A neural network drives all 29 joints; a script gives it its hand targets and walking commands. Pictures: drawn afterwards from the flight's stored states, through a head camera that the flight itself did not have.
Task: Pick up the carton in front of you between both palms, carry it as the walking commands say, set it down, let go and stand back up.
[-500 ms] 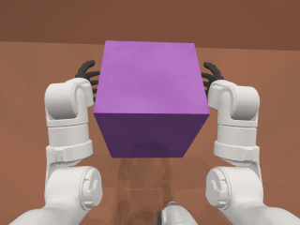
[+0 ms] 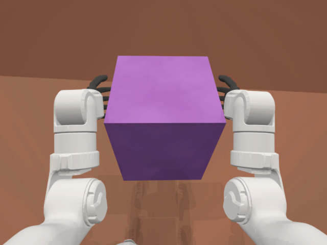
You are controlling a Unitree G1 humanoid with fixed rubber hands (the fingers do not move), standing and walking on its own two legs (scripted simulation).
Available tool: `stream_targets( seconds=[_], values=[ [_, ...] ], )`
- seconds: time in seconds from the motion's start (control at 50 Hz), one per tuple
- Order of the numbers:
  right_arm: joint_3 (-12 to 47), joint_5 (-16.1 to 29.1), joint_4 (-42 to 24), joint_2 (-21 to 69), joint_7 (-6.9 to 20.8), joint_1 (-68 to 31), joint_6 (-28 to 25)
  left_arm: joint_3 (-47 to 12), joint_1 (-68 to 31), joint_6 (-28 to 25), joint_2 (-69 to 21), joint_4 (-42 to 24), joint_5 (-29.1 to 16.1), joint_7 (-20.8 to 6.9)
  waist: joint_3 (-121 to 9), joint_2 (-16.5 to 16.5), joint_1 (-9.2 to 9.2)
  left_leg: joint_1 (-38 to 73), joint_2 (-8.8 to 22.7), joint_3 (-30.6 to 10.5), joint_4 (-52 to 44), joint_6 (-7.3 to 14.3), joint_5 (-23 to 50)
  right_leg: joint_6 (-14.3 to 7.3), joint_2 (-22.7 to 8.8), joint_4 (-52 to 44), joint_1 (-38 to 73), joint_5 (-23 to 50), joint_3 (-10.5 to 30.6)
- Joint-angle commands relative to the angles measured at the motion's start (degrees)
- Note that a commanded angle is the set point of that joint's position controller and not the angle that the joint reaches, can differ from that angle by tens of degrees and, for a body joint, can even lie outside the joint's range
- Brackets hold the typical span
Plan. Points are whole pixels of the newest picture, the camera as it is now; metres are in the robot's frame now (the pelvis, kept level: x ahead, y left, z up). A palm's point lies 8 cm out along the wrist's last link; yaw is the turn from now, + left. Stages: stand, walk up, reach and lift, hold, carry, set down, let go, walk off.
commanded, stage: carry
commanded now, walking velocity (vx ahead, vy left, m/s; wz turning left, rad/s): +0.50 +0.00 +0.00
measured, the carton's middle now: (162, 122) +0.39 +0.00 +0.10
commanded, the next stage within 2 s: none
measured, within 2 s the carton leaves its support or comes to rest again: neither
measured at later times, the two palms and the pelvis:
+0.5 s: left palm (111, 35) +0.65 +0.15 +0.20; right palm (207, 31) +0.68 -0.15 +0.20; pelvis +0.29 -0.03 +0.04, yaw +1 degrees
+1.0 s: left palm out of the picture +0.98 +0.14 +0.24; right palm out of the picture +0.95 -0.16 +0.24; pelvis +0.59 +0.02 +0.08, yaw +0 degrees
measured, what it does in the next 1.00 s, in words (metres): climbs: right foot, then left foot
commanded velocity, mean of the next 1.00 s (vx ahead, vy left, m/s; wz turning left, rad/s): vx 0.50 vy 0.00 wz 0.00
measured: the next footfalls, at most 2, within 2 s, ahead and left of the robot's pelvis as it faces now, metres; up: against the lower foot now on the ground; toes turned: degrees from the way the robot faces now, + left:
right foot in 0.36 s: +0.39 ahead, -0.11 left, +0.03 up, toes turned -5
left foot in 0.76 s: +0.62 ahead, +0.10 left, +0.05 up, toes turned +6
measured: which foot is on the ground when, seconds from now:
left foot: down 0.00-0.38, up 0.40-0.74, down 0.76-1.00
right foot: up 0.00-0.34, down 0.36-0.78, up 0.80-1.00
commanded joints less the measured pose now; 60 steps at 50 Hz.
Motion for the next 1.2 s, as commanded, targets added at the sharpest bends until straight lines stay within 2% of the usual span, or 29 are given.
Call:
stream_targets(
  seconds=[0.0, 0.04, 0.08, 0.14, 0.2, 0.28, 0.34, 0.36, 0.38, 0.4, 0.44, 0.46, 0.5, 0.56, 0.66, 0.68, 0.72, 0.74, 0.76, 0.78, 0.8, 0.84, 0.88, 1.0, 1.08, 1.12, 1.14, 1.16, 1.18],
  values=[
    [31.7, 25.3, -2.9, 61.6, 13.3, -38.9, 0.1, -31.0, -43.8, -0.8, -64.0, -3.5, -22.6, -13.9, -28.0, 14.5, -3.93, 50.0, 20.5, -44.3, -17.5, 14.6, 6.4, -1.2, 4.9, 34.5, -33.1, 0.6, 5.0],
    [34.4, 30.4, -9.3, 65.8, 13.9, -45.9, -0.6, -30.1, -43.1, -1.2, -63.1, -5.3, -21.4, -12.7, -24.7, 3.5, -4.2, 42.7, 17.7, -33.8, -14.3, 11.4, 16.1, -2.4, 1.8, 33.8, -34.3, 4.4, 5.4],
    [36.0, 33.0, -13.1, 67.0, 14.0, -49.1, -0.9, -29.2, -41.0, -1.4, -61.9, -6.4, -19.9, -11.3, -25.5, 5.1, -2.18, 39.6, 15.9, -28.2, -16.2, 8.8, 10.8, -2.7, 0.8, 28.3, -31.5, 6.8, 5.0],
    [36.3, 33.4, -14.6, 65.8, 14.0, -47.0, -0.7, -29.7, -38.1, -1.5, -60.1, -7.6, -18.2, -9.8, -25.2, 7.2, -2.52, 40.4, 15.6, -24.3, -17.4, 9.7, 10.8, -2.2, 0.9, 22.3, -33.5, 6.3, 2.4],
    [36.1, 32.4, -14.8, 63.2, 13.8, -44.9, 0.0, -30.8, -37.8, -1.0, -58.4, -8.9, -17.5, -9.3, -23.4, 7.7, -3.19, 39.5, 14.8, -18.9, -18.9, 9.7, 13.1, -1.2, 0.1, 10.1, -32.3, 8.2, 0.5],
    [35.0, 29.6, -9.7, 60.3, 13.8, -40.6, 1.0, -32.0, -36.6, 0.0, -57.7, -5.9, -17.9, -10.1, -20.6, 10.5, -2.78, 36.2, 12.6, -10.9, -17.6, 6.2, 22.5, -1.7, 3.7, -6.1, -21.7, 12.1, -6.5],
    [33.7, 27.8, -4.6, 59.9, 14.0, -38.0, 1.3, -31.9, -36.1, -0.1, -58.8, -1.3, -19.1, -11.4, -26.0, 8.4, 3.32, 26.3, 9.1, -2.6, 0.7, 0.7, 38.5, -4.9, 8.3, -15.2, 7.1, 16.5, -10.6],
    [33.1, 27.3, -4.0, 59.1, 14.1, -39.0, 1.3, -31.3, -34.8, -0.4, -59.3, 0.0, -19.6, -11.9, -30.7, 2.4, 6.66, 15.0, 6.4, -1.5, 13.2, -2.0, 23.8, -7.8, -1.6, -18.1, 20.9, 7.5, 6.1],
    [33.0, 26.6, -4.5, 60.5, 14.0, -38.4, 1.5, -30.6, -34.4, -0.7, -58.4, 0.2, -19.4, -12.1, -31.7, -15.5, 5.89, -3.2, -2.4, -3.5, 27.9, -4.3, -2.9, -16.2, -14.8, -24.8, 30.4, 12.7, 36.5],
    [31.9, 25.3, -4.1, 60.3, 13.9, -40.4, 1.3, -31.8, -38.6, -1.0, -60.7, -2.6, -21.2, -12.4, -28.3, -14.1, 6.22, -12.9, -2.8, -9.1, 38.9, -3.0, -14.0, -18.9, -16.3, -25.4, 31.6, 21.7, 41.1],
    [30.8, 24.5, -5.0, 60.3, 12.9, -40.0, 0.9, -34.4, -44.6, -1.2, -64.4, -8.5, -25.8, -13.1, -25.6, -0.8, 6.41, -16.5, 0.9, -11.2, 43.3, -1.3, -10.9, -16.9, -14.6, -20.2, 27.5, 34.1, 30.1],
    [30.3, 23.8, -5.8, 59.9, 12.2, -39.5, 0.7, -35.7, -47.8, -1.5, -65.9, -10.9, -27.7, -13.3, -24.9, 0.6, 5.38, -15.8, 2.3, -11.4, 39.9, -1.1, -8.7, -14.5, -13.3, -21.1, 24.5, 31.6, 26.3],
    [29.7, 22.3, -7.5, 58.7, 10.9, -38.5, 0.6, -36.7, -50.5, -1.8, -67.2, -14.3, -29.9, -13.5, -25.5, -1.9, 4.07, -13.4, 2.9, -10.4, 34.9, -0.8, -7.3, -12.5, -11.8, -23.0, 21.6, 25.6, 22.0],
    [29.6, 20.4, -8.7, 56.4, 9.6, -36.6, 0.7, -36.3, -49.6, -1.3, -65.9, -15.9, -30.5, -13.6, -24.4, -3.3, 4.27, -13.6, 2.9, -8.0, 26.3, -1.3, -8.0, -13.6, -12.0, -25.0, 20.0, 25.1, 17.8],
    [30.4, 19.2, -4.5, 55.0, 9.9, -33.3, 1.6, -34.8, -43.4, -0.2, -62.9, -9.3, -27.6, -14.0, -20.4, -6.6, 4.59, -2.0, 0.8, -0.9, 2.9, -1.6, -1.2, -10.3, -8.8, -25.6, 14.3, 31.7, 7.0],
    [30.4, 19.4, -3.2, 55.4, 10.3, -33.1, 1.7, -34.4, -42.7, -0.2, -62.6, -7.7, -26.9, -14.1, -19.8, -7.2, 4.08, 1.9, -0.9, 1.7, -0.3, -1.2, -1.4, -9.4, -8.6, -24.6, 13.1, 34.0, 5.4],
    [30.1, 20.2, -0.2, 56.8, 11.3, -32.5, 1.4, -33.6, -41.4, -0.3, -62.8, -4.8, -25.8, -14.2, -23.1, -5.3, -0.71, 19.9, -4.9, 6.3, -8.0, 0.1, 3.0, -5.9, -6.3, -12.7, 7.4, 45.2, -1.1],
    [29.7, 21.1, 1.6, 57.4, 11.7, -31.4, 1.0, -33.2, -41.0, -0.4, -62.8, -3.6, -25.0, -14.3, -27.5, -1.1, -3.96, 34.9, -1.7, 0.4, -7.7, 1.6, 1.5, -3.1, -4.7, -2.6, -0.3, 41.9, -3.4],
    [29.4, 21.1, 2.1, 56.8, 12.0, -31.2, 0.5, -32.4, -40.9, -0.3, -63.1, -2.5, -24.1, -14.4, -32.6, 12.9, -4.68, 45.9, 15.5, -30.2, -13.9, 8.9, -9.4, 0.7, 0.8, 14.6, -14.1, 24.4, -3.6],
    [30.0, 21.9, 1.2, 58.8, 12.4, -32.8, 0.0, -32.1, -42.1, -0.5, -63.5, -2.5, -23.5, -14.5, -29.1, 20.8, -5.58, 50.3, 20.0, -49.0, -21.7, 13.9, -1.6, 0.7, 8.5, 25.7, -29.3, 0.0, -0.2],
    [31.5, 23.9, -2.6, 60.3, 12.9, -36.8, -0.1, -31.8, -43.7, -1.0, -64.4, -3.5, -23.4, -14.1, -27.2, 14.3, -3.92, 49.7, 20.8, -44.9, -18.0, 14.5, 4.4, -0.9, 4.6, 33.5, -34.1, 0.0, 4.8],
    [34.6, 29.1, -9.0, 64.8, 13.6, -43.9, -0.7, -30.8, -42.8, -1.4, -63.5, -5.1, -22.0, -12.9, -24.0, 3.2, -4.11, 42.7, 17.9, -34.3, -14.5, 11.4, 15.0, -2.1, 1.5, 33.4, -35.2, 4.0, 5.2],
    [36.4, 32.0, -12.8, 66.3, 13.7, -47.5, -1.0, -29.8, -40.5, -1.6, -62.2, -6.1, -20.4, -11.5, -24.8, 5.1, -2.14, 39.6, 15.9, -28.3, -16.4, 8.8, 10.2, -2.5, 0.6, 28.1, -32.4, 6.4, 4.8],
    [36.3, 32.3, -14.7, 62.8, 13.7, -44.2, -0.1, -30.7, -37.3, -1.1, -58.2, -8.6, -17.7, -9.3, -22.6, 7.6, -3.26, 39.1, 14.7, -18.8, -19.2, 9.4, 12.7, -1.2, 0.2, 9.2, -32.2, 8.3, 0.2],
    [35.0, 29.7, -9.8, 60.0, 13.7, -40.2, 1.0, -31.6, -36.1, 0.0, -57.3, -5.6, -17.8, -9.9, -20.1, 10.7, -2.74, 35.5, 12.5, -10.7, -17.5, 5.8, 23.1, -1.9, 4.3, -7.0, -20.4, 12.0, -7.2],
    [34.1, 28.6, -6.5, 59.5, 13.9, -38.8, 1.2, -31.5, -35.6, 0.1, -57.9, -2.5, -18.4, -10.8, -22.7, 9.9, 1.44, 30.6, 10.5, -4.6, -5.9, 2.6, 37.9, -3.5, 8.9, -14.5, -3.4, 15.9, -12.6],
    [33.7, 27.9, -4.8, 59.5, 14.0, -38.0, 1.3, -31.3, -35.2, -0.1, -58.3, -0.9, -18.9, -11.2, -27.4, 7.8, 4.3, 23.6, 8.8, -2.1, 3.5, -0.1, 37.5, -5.5, 7.4, -14.8, 11.9, 15.9, -9.1],
    [33.0, 27.4, -4.4, 59.2, 14.1, -38.9, 1.4, -30.7, -34.6, -0.4, -58.3, -0.1, -19.2, -11.7, -31.5, -1.7, 6.69, 10.2, 4.7, -1.5, 17.9, -3.0, 19.8, -9.8, -6.1, -20.5, 23.8, 3.5, 15.3],
    [32.0, 26.6, -3.9, 60.4, 14.3, -39.9, 1.4, -30.6, -36.8, -0.9, -58.9, -0.5, -19.6, -12.0, -30.0, -16.6, 6.0, -7.6, -4.6, -5.0, 30.5, -4.2, -12.7, -17.6, -15.8, -26.8, 31.8, 15.1, 40.8]
  ],
)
